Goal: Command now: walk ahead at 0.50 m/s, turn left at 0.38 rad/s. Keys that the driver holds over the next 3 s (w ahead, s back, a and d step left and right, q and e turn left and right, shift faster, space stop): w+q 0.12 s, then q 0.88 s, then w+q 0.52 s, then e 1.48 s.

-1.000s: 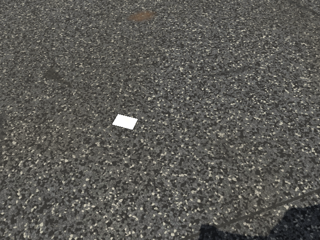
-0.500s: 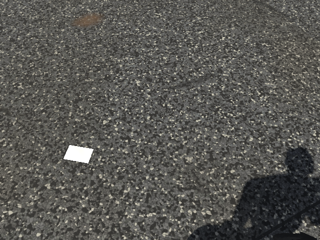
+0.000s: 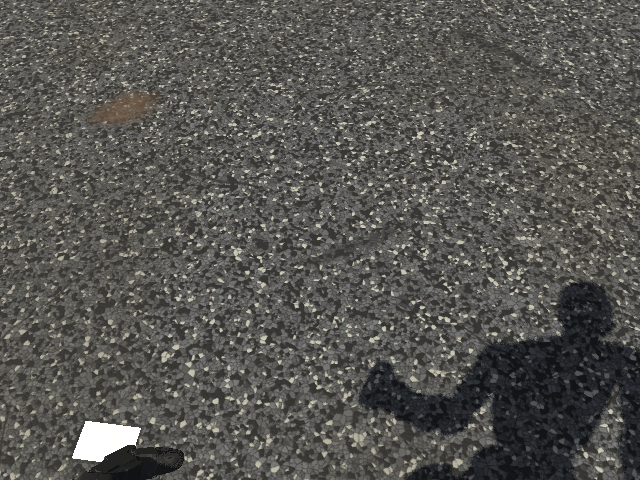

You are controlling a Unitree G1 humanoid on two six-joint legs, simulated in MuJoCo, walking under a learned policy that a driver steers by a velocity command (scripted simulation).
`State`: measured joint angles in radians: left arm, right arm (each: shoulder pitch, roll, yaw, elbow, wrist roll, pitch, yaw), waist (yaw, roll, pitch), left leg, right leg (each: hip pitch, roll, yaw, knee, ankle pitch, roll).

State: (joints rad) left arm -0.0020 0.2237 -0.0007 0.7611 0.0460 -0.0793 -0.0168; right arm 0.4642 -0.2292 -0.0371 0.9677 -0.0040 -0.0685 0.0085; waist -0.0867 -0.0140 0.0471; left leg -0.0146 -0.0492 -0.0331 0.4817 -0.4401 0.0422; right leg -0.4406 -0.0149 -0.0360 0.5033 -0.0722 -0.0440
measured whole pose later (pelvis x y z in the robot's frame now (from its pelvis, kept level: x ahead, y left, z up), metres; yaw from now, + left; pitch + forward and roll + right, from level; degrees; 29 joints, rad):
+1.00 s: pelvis +0.25 +0.00 +0.01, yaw +34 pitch +2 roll +0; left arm 0.18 0.26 0.04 0.73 0.00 0.02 0.05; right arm 0.24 -0.29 -0.09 0.75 -0.01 0.05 0.01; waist -0.04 0.03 0.02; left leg -0.37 -0.18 -0.22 0.45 -0.09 0.06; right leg -0.27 0.06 0.07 0.52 -0.34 -0.02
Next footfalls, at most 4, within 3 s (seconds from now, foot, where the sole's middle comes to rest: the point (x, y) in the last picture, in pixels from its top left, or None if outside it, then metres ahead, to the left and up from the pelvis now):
0.46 left None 0.32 0.11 -0.76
1.00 right None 0.35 -0.07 -0.76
1.52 left None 0.31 0.24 -0.76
2.02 right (169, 458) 0.53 0.30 -0.76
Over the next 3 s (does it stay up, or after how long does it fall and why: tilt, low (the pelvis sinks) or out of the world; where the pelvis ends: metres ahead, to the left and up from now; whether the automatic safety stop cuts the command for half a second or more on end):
stays up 0.40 0.30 0.00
